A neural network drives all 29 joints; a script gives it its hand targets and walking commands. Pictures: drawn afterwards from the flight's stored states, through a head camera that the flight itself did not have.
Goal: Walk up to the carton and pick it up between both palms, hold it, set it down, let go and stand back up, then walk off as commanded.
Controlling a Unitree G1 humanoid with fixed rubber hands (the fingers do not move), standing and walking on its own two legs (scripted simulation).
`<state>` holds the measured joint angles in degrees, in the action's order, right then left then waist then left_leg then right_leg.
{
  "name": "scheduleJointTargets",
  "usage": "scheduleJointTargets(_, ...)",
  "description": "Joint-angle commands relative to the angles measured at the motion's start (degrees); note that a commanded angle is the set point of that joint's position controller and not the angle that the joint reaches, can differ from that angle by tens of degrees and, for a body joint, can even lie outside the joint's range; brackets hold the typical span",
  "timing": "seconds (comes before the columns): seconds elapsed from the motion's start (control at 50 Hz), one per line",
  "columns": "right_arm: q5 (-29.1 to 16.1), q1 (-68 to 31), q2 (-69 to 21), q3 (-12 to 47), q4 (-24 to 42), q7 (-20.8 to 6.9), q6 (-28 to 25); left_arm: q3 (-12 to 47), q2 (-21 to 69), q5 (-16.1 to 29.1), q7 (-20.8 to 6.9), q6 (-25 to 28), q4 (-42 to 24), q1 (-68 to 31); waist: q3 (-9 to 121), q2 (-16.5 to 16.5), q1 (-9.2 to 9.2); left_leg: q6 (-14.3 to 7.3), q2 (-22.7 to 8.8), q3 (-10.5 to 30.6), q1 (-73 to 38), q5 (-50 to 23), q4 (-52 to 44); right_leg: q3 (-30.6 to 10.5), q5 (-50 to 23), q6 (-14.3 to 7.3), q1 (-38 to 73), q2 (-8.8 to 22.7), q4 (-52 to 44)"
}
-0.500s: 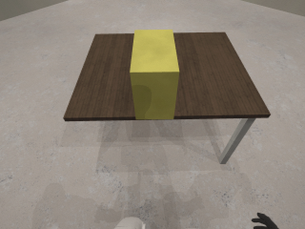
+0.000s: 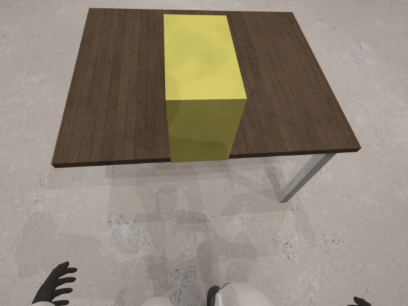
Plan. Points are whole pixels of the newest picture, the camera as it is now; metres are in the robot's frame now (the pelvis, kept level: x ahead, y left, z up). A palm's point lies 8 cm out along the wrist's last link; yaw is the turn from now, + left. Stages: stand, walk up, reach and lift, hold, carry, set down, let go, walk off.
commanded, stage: walk off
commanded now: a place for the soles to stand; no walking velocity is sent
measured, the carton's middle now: (197, 91) +0.64 -0.02 -0.05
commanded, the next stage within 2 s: none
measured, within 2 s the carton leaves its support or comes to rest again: neither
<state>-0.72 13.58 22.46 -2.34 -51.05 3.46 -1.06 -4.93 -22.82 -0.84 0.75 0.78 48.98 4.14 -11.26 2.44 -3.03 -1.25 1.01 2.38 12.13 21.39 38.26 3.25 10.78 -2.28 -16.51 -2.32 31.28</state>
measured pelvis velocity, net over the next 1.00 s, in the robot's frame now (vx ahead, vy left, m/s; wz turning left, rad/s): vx -0.07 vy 0.02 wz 0.02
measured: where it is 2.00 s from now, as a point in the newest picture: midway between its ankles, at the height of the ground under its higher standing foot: outside the picture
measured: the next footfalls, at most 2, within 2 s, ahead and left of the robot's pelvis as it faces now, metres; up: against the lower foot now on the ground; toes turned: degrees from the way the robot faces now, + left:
right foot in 0.60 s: +0.09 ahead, -0.11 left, +0.00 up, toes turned -4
left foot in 1.02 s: -0.07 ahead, +0.14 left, +0.00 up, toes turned -3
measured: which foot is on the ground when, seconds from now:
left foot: down 0.00-0.68, up 0.70-1.00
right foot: down 0.00-0.22, up 0.24-0.58, down 0.60-1.00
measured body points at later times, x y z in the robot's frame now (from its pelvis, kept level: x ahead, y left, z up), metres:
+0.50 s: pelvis +0.00 +0.03 +0.01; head +0.09 +0.06 +0.45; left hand +0.10 +0.35 -0.13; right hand +0.08 -0.29 -0.09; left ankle +0.01 +0.12 -0.73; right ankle +0.03 -0.09 -0.69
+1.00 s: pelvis -0.07 +0.02 -0.01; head -0.04 +0.04 +0.44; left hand +0.10 +0.34 -0.11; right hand +0.01 -0.30 -0.11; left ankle -0.11 +0.14 -0.72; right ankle +0.05 -0.10 -0.73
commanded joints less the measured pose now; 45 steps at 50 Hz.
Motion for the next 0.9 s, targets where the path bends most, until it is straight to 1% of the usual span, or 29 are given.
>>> scheduleJointTargets(0.0,-0.43,-3.26,9.66,-1.34,0.72,0.24,0.13,-1.88,-10.06,-0.14,0.3,-0.14,-0.19,7.07,18.82,4.33,5.46,0.66,-0.02,1.39,8.26,11.26,15.26,-20.69,-39.98,-11.42,16.42,20.52,-3.15)
scheduleJointTargets(0.02,-0.09,-3.21,9.32,-1.54,-0.43,0.1,0.89,-1.95,-9.46,-0.58,0.3,-1.2,-0.5,5.81,14.63,4.01,4.63,0.67,-0.09,2.81,9.7,11.39,16.24,-20.35,-32.23,-10.92,13.08,19.45,-5.13)
scheduleJointTargets(0.04,-0.25,-2.3,9.08,-1.36,-0.54,-0.17,1.25,-2.05,-9.82,-0.56,0.55,-2.11,-1.11,4.57,12.45,4.49,3.68,0.58,0.18,2.95,9.27,11.16,15.5,-19.86,-28.07,-10.43,10.11,19.28,-6.34)
scheduleJointTargets(0.1,-0.31,-2.41,8.81,-1.06,-0.22,-0.6,1.42,-1.86,-10.68,-0.85,0.98,-2.62,-3.43,1.31,8.95,4.54,2.34,0.42,-0.9,3.33,7.86,9.5,11.54,-19.38,-28.68,-9.39,5.16,18.38,-5.51)
scheduleJointTargets(0.14,-0.57,-2.83,9.23,-0.74,-1.58,-0.88,1.02,-1.96,-11.3,-0.81,1.09,-2.35,-3.38,-0.92,8.64,0.95,0.9,0.15,-1.15,2.31,3.51,3.07,0.79,-16.03,-27.19,-6.9,2.72,14.97,-1.5)
scheduleJointTargets(0.16,-0.64,-1.68,9.6,-0.97,-2.02,-0.79,0.57,-1.96,-10.71,-0.6,0.94,-2.6,-3.22,-1.77,8.42,-2.7,-0.19,-0.08,-1.68,1.83,0.01,-5.97,-8.01,-12.86,-26.59,-4.81,0.88,11.74,3.13)
scheduleJointTargets(0.18,-0.31,-1.06,12.21,-2.31,-1.48,-0.51,0.05,-2.28,-9.83,-0.15,0.67,-2.72,-3.08,-0.48,10.51,-9.44,0.27,-1.84,-6.1,6.2,-3.75,-29.11,-13.5,-8.57,-17.49,-1.53,-1.39,5.79,12.05)
scheduleJointTargets(0.2,0.3,-0.67,15.14,-3.3,0.73,-0.39,-0.1,-2.27,-7.54,0.41,0.63,-3.03,-2.85,3.1,11.19,-16.54,1.51,-6.49,-16.85,17.31,-7.72,-53.22,-16.22,-1.85,8.74,2.27,-7.96,-0.76,24.27)
scheduleJointTargets(0.22,0.36,0.38,15.86,-2.73,1.93,-0.74,0.35,-2.81,-6.98,0.07,1.07,-4.04,-2.67,2.71,7.02,-12.49,1.18,-9.88,-20.72,23.16,-3.45,-46.13,-19.94,-0.63,21.53,4.03,-10.99,-1.13,28.98)
scheduleJointTargets(0.24,0.05,-1.24,16.92,-3.15,2.46,-0.54,0.44,-3.59,-8.02,-0.46,1.2,-4.12,-2.87,0.79,3.97,-10.5,1.41,-10.81,-22.12,28.54,0.19,-35.28,-21.53,-4.8,21.69,4.2,-11.4,0.54,30.67)
scheduleJointTargets(0.26,0.11,-3.17,16.59,-3.47,2.54,-0.3,0.56,-3.79,-9.05,-0.61,0.99,-3.62,-2.29,0.53,4.34,-8.92,1.5,-10.08,-21.09,28.11,-2.33,-36.08,-20.62,-6.36,20.39,4.07,-13.06,0.47,31.58)
scheduleJointTargets(0.28,0.62,-4.41,15.38,-3.6,2.39,-0.07,0.64,-3.58,-9.1,-0.65,0.54,-3.06,-2.18,1.02,5.69,-7.84,1.56,-9.9,-19.51,25.42,-6.64,-39.66,-18.65,-6.97,19.91,3.89,-15.21,0.33,30.97)
scheduleJointTargets(0.3,0.75,-4.47,14.09,-3.34,2.09,0.12,0.55,-3.03,-8.67,-0.88,0.27,-2.83,-2.2,2.01,7.89,-7.77,1.59,-8.99,-17.68,21.43,-12.27,-45.73,-16.17,-6.0,19.56,3.6,-18.41,0.28,28.88)
scheduleJointTargets(0.32,0.63,-4.44,13.46,-3.43,1.38,0.43,0.2,-2.6,-8.12,-0.9,0.05,-2.39,-1.88,2.52,10.18,-8.88,1.71,-8.11,-17.36,18.63,-16.5,-48.94,-14.34,-4.84,19.37,3.35,-19.91,0.63,25.82)
scheduleJointTargets(0.34,0.7,-4.77,13.07,-3.53,0.63,0.67,0.09,-2.31,-7.96,-0.78,-0.29,-1.91,-1.29,2.7,12.07,-10.04,1.78,-8.09,-16.68,16.77,-18.89,-48.24,-13.49,-3.73,19.66,3.24,-19.81,0.68,22.75)
scheduleJointTargets(0.38,1.02,-3.23,12.6,-3.64,-0.45,1.11,-0.09,-2.21,-7.32,-0.64,-0.94,-1.31,-0.18,2.94,14.75,-10.44,1.55,-6.85,-15.41,14.79,-21.39,-47.68,-13.27,-1.79,17.45,3.26,-17.85,0.55,15.82)
scheduleJointTargets(0.46,0.34,-0.56,13.28,-3.71,-0.85,1.45,-1.02,-2.12,-6.65,-0.35,-1.46,-0.63,0.4,2.6,18.83,-10.12,1.26,-6.52,-15.12,14.66,-21.48,-51.59,-12.53,-1.12,11.28,2.7,-11.09,0.58,5.94)
scheduleJointTargets(0.5,0.02,-1.45,13.85,-3.88,-0.19,1.2,-1.03,-2.13,-6.28,-0.3,-1.26,-0.31,0.61,3.8,19.67,-12.09,1.69,-6.53,-14.78,13.09,-18.85,-52.71,-11.62,-1.22,8.13,1.99,-6.16,1.5,0.92)
scheduleJointTargets(0.54,-0.19,-3.28,14.56,-3.92,0.13,0.87,-0.79,-2.12,-6.36,-0.26,-0.98,0.08,1.09,4.92,19.85,-12.01,2.38,-5.7,-13.71,10.37,-14.27,-48.98,-10.22,-1.78,1.34,1.16,0.51,3.28,-5.61)
scheduleJointTargets(0.56,-0.47,-4.42,14.76,-3.81,0.27,0.65,-0.68,-2.21,-7.03,-0.33,-0.71,0.26,1.42,5.7,20.02,-10.27,2.91,-4.45,-12.13,8.66,-11.62,-44.56,-8.69,-2.82,-7.67,0.84,4.72,4.89,-7.58)
scheduleJointTargets(0.6,-0.74,-5.32,14.42,-3.32,0.87,0.36,-0.67,-2.88,-9.83,-0.23,-0.1,0.15,1.54,6.39,21.72,-6.04,3.0,-2.43,-7.88,4.99,-5.74,-34.28,-3.58,-7.72,-22.55,-0.41,12.68,8.97,-3.13)
scheduleJointTargets(0.62,-0.94,-5.7,13.88,-2.72,1.38,0.08,-0.77,-3.22,-10.77,-0.22,0.38,-0.06,1.3,7.42,21.71,-3.67,3.67,-1.48,-5.85,3.57,-1.28,-28.01,0.06,-10.37,-27.48,-2.26,15.42,11.54,-0.89)
scheduleJointTargets(0.64,-1.16,-7.02,12.94,-1.57,0.11,-0.19,-0.28,-2.87,-12.37,0.22,0.53,-0.17,1.12,5.98,18.66,0.13,3.91,0.19,-0.91,0.73,2.35,-11.45,5.33,-15.04,-25.44,-5.93,11.72,15.99,-5.33)
scheduleJointTargets(0.66,-0.89,-7.78,10.94,-1.54,-1.31,-0.17,1.09,-2.43,-12.45,-0.02,0.05,-0.7,1.14,3.96,15.48,6.74,3.36,0.9,3.01,-1.71,3.52,8.5,15.79,-19.67,-20.59,-9.28,5.24,19.83,-10.75)
scheduleJointTargets(0.68,-0.21,-7.14,10.02,-1.83,-1.5,-0.19,2.6,-2.75,-12.19,-0.83,-0.05,-1.6,-0.12,3.34,13.1,8.52,2.59,1.23,3.68,-0.51,4.39,10.12,24.1,-22.34,-9.72,-10.77,0.18,20.71,-14.65)
scheduleJointTargets(0.72,0.09,-4.51,9.93,-1.74,-0.84,-0.79,3.93,-3.12,-12.71,-0.93,0.7,-2.69,-3.72,-0.94,8.86,10.13,0.83,1.33,2.61,1.69,7.02,8.79,31.18,-24.02,12.2,-10.82,-6.44,21.3,-18.97)
scheduleJointTargets(0.74,0.11,-3.72,9.86,-1.58,-0.19,-1.08,3.93,-3.16,-12.85,-0.72,1.12,-2.77,-4.73,-2.31,7.43,9.79,0.62,1.51,1.81,2.74,8.86,7.3,32.65,-24.43,16.65,-10.78,-6.69,21.22,-19.48)
scheduleJointTargets(0.8,0.18,-3.63,9.8,-1.61,-0.02,-1.64,3.08,-3.31,-12.86,-0.29,1.64,-2.46,-5.13,0.06,8.37,6.5,1.86,1.55,0.2,3.04,11.21,5.84,28.91,-24.93,13.73,-10.58,-1.45,20.9,-17.58)
scheduleJointTargets(0.88,0.66,1.22,9.14,-2.26,2.79,-1.78,2.06,-3.25,-13.55,0.42,1.21,-3.31,-6.14,5.07,10.65,6.27,3.16,0.53,-0.4,3.16,10.74,7.2,16.6,-24.31,17.15,-9.81,3.26,20.62,-15.8)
